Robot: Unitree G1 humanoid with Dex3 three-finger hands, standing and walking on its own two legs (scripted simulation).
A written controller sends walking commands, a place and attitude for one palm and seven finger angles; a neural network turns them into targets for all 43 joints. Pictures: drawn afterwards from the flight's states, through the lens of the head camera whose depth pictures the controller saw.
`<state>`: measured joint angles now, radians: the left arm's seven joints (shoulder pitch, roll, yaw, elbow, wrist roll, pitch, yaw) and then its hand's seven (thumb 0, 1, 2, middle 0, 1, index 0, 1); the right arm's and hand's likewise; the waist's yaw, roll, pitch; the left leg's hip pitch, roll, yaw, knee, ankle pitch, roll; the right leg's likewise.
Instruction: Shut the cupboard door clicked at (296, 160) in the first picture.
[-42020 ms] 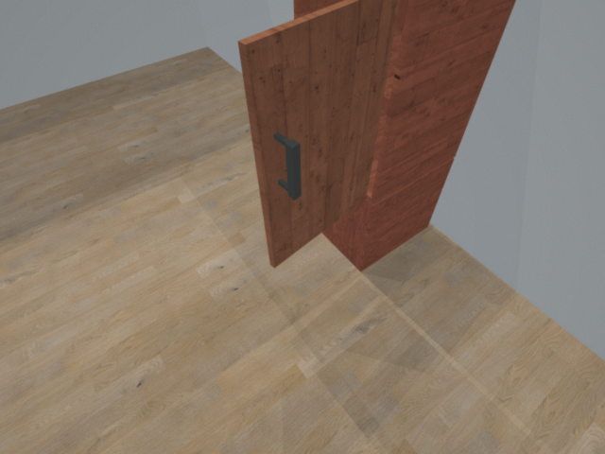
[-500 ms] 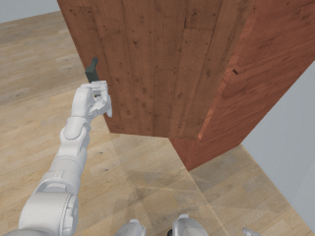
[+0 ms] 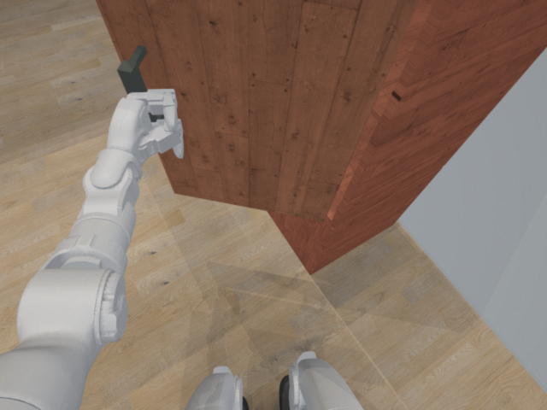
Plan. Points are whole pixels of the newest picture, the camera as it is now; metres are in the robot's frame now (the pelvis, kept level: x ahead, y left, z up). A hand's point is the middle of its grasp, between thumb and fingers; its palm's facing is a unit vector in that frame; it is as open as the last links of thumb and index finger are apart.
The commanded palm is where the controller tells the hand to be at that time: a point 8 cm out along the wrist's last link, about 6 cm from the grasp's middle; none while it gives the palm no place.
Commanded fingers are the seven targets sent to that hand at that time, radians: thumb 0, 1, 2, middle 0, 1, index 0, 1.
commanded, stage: push the door shut along its arc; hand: left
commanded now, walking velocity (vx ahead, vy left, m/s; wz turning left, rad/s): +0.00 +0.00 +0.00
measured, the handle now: (146, 95) +0.57 +0.16 +0.08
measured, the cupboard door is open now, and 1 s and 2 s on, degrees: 48 34 32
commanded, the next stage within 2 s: pull the fist back off the door in 0.82 s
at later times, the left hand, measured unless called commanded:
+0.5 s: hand (209, 103) +0.54 +0.06 +0.09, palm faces -0.33 -0.94 -0.02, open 3.0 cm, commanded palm +0.54 +0.11 +0.08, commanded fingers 0.00 0.90 0.90 -1.30 -1.50 -1.30 -1.50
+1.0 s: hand (226, 82) +0.58 +0.04 +0.09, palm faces -0.26 -0.96 +0.07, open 3.3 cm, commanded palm +0.58 +0.06 +0.08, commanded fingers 0.00 0.90 0.90 -1.30 -1.50 -1.30 -1.50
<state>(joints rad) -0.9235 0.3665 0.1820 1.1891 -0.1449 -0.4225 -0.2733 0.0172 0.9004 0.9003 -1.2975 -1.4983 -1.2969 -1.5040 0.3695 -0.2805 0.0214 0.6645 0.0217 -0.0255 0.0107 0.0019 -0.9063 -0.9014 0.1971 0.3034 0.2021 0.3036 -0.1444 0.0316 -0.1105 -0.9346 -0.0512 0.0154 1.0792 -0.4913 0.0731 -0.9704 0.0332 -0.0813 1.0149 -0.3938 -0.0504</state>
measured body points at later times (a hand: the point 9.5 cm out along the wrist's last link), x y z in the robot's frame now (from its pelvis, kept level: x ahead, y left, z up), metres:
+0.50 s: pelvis +0.01 +0.00 -0.01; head +0.15 +0.00 +0.42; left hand +0.55 +0.12 +0.09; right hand -0.01 -0.27 -0.12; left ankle +0.01 +0.07 -0.66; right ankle +0.05 -0.09 -0.66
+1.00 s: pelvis +0.00 -0.01 -0.03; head +0.17 +0.00 +0.39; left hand +0.59 +0.09 +0.09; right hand -0.03 -0.29 -0.13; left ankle +0.01 +0.07 -0.66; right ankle +0.05 -0.09 -0.66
